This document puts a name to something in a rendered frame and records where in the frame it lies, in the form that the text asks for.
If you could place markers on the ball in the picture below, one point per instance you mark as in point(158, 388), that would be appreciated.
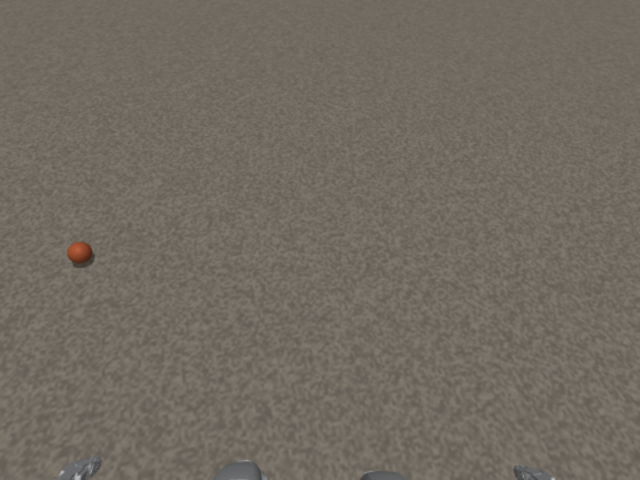
point(79, 252)

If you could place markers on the left robot hand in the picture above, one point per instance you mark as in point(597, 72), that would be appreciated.
point(80, 470)

